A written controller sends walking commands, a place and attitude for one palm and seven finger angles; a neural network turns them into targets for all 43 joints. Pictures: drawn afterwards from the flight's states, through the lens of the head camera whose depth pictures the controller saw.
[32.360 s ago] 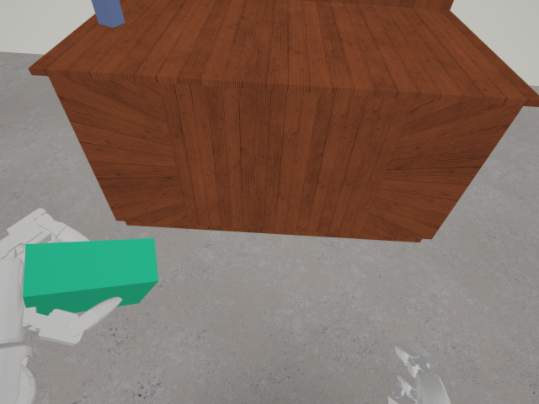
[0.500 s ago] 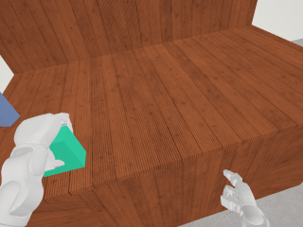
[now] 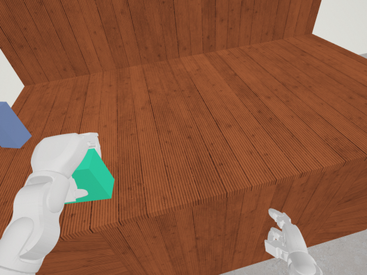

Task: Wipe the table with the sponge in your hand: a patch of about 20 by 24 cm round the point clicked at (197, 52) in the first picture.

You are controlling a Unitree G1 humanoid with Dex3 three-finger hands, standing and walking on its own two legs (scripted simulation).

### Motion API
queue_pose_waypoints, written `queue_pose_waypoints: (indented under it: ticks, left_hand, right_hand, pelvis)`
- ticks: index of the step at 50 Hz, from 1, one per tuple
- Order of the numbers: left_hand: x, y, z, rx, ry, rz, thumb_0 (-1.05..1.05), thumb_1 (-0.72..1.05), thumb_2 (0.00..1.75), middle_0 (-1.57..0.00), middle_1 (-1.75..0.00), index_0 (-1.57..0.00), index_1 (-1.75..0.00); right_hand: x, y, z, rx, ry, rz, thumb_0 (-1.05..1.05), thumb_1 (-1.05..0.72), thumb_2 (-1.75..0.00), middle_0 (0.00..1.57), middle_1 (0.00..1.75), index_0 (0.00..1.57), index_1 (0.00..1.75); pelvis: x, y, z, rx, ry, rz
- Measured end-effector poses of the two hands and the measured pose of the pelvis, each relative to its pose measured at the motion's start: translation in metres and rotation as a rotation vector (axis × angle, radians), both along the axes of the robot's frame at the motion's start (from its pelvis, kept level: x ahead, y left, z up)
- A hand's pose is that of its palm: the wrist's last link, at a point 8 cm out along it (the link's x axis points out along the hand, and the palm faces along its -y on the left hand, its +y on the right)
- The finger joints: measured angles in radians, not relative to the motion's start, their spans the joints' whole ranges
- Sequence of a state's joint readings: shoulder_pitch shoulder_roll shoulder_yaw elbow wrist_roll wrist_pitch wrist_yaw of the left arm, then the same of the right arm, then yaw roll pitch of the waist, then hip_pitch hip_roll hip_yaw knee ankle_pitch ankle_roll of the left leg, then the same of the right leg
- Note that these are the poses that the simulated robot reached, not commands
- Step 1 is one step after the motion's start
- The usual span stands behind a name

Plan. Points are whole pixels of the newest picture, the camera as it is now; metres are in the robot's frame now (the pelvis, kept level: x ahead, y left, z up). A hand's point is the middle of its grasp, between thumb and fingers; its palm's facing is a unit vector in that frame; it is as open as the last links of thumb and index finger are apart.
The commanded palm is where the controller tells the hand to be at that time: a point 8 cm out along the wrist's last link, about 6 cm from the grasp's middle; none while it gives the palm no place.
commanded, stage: lower the sponge onto the table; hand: left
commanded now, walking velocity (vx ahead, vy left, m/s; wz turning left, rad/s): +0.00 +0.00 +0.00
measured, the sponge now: (81, 182) +0.24 +0.28 +0.11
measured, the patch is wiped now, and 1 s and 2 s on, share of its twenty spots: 0.00 0.00 0.00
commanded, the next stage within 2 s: wipe forward along the first lane in 0.96 s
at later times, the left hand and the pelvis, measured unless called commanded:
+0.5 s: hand (67, 170) +0.24 +0.29 +0.15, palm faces +0.11 -0.03 -0.99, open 9.4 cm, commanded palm +0.20 +0.29 +0.22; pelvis +0.00 +0.00 +0.00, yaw +0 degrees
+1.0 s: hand (64, 175) +0.23 +0.30 +0.14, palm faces +0.11 -0.05 -0.99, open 9.4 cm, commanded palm +0.20 +0.29 +0.20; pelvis +0.00 +0.00 +0.00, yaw +1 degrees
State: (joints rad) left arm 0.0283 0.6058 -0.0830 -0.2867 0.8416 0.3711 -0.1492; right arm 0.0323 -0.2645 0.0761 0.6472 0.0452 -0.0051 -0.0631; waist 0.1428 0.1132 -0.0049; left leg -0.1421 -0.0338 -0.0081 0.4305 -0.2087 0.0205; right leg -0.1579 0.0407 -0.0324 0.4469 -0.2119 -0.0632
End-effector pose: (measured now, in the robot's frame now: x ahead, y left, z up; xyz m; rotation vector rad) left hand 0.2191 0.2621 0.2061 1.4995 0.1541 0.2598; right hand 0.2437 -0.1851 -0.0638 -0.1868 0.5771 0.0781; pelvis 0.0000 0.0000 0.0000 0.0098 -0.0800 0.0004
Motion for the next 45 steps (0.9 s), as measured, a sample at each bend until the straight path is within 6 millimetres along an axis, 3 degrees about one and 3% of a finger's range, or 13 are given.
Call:
queue_pose_waypoints:
  ticks: [6, 9, 13, 19, 24, 31, 34, 41, 45]
  left_hand:
    - [-0.001, 0.023, 0.034, 0.008, -0.161, 0.086, -0.01, -0.45, 1.05, -0.81, -1.39, -0.81, -1.38]
    - [-0.006, 0.036, 0.041, -0.022, -0.180, 0.162, -0.01, -0.45, 1.05, -0.80, -1.39, -0.81, -1.39]
    - [-0.013, 0.040, 0.024, -0.069, -0.106, 0.200, -0.01, -0.45, 1.05, -0.80, -1.40, -0.81, -1.39]
    - [-0.018, 0.023, -0.017, -0.079, 0.044, 0.120, -0.01, -0.45, 1.05, -0.80, -1.39, -0.81, -1.39]
    - [-0.008, 0.017, -0.010, 0.007, -0.008, 0.053, -0.01, -0.45, 1.05, -0.81, -1.39, -0.81, -1.38]
    - [0.003, 0.034, 0.017, -0.018, -0.110, 0.145, -0.01, -0.45, 1.05, -0.80, -1.39, -0.81, -1.39]
    - [0.001, 0.034, 0.010, -0.047, -0.070, 0.170, -0.01, -0.45, 1.05, -0.80, -1.40, -0.81, -1.39]
    - [-0.014, 0.015, -0.026, -0.053, 0.066, 0.099, -0.01, -0.45, 1.05, -0.80, -1.40, -0.81, -1.39]
    - [-0.017, 0.016, -0.027, -0.016, 0.040, 0.071, -0.01, -0.45, 1.05, -0.80, -1.39, -0.81, -1.39]
  right_hand:
    - [-0.002, 0.002, 0.000, 0.018, 0.022, 0.002, 0.01, -0.91, -0.90, 0.20, 0.29, 0.20, 0.30]
    - [0.000, 0.001, 0.001, 0.030, 0.022, -0.004, 0.01, -0.91, -0.90, 0.20, 0.29, 0.20, 0.30]
    - [0.002, -0.001, 0.003, 0.035, 0.009, -0.012, 0.01, -0.91, -0.90, 0.20, 0.29, 0.20, 0.30]
    - [0.003, -0.001, 0.005, -0.012, -0.006, 0.000, 0.01, -0.91, -0.90, 0.20, 0.29, 0.20, 0.30]
    - [0.001, 0.003, 0.004, -0.027, -0.004, 0.009, 0.01, -0.91, -0.90, 0.20, 0.29, 0.20, 0.30]
    - [-0.002, 0.006, 0.001, 0.024, 0.015, 0.002, 0.01, -0.91, -0.90, 0.20, 0.29, 0.20, 0.30]
    - [-0.002, 0.004, 0.000, 0.040, 0.019, -0.008, 0.01, -0.91, -0.90, 0.20, 0.30, 0.20, 0.30]
    - [-0.001, -0.006, -0.002, 0.001, 0.025, -0.005, 0.01, -0.91, -0.90, 0.20, 0.30, 0.20, 0.30]
    - [-0.001, -0.008, -0.002, -0.028, 0.030, 0.002, 0.01, -0.91, -0.90, 0.20, 0.29, 0.20, 0.30]
  pelvis:
    - [0.000, 0.000, 0.001, -0.003, -0.006, -0.006]
    - [0.000, 0.000, 0.001, -0.004, 0.002, -0.008]
    - [-0.001, 0.002, 0.001, -0.006, 0.011, -0.001]
    - [-0.003, 0.003, 0.000, -0.006, 0.000, 0.010]
    - [-0.003, 0.002, 0.000, -0.006, -0.013, 0.008]
    - [-0.001, 0.001, 0.002, -0.005, 0.000, 0.000]
    - [0.000, 0.002, 0.002, -0.005, 0.010, -0.004]
    - [0.003, 0.002, 0.000, -0.005, 0.010, 0.002]
    - [0.004, -0.001, 0.000, -0.006, -0.001, 0.005]
